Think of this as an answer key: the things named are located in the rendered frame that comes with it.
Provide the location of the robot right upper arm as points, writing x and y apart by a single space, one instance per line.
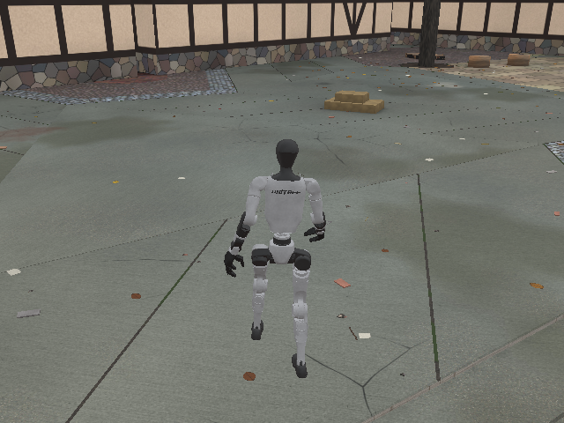
315 199

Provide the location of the left robot hand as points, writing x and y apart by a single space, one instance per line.
229 258

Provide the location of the right robot hand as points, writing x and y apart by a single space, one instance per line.
312 231

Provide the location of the humanoid robot head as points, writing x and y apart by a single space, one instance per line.
286 151

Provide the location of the left robot shin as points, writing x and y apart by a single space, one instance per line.
257 305

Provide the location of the robot left forearm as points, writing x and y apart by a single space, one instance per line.
239 237

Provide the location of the robot left upper arm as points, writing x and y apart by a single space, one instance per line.
257 185

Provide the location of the robot right forearm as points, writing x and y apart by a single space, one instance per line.
320 228

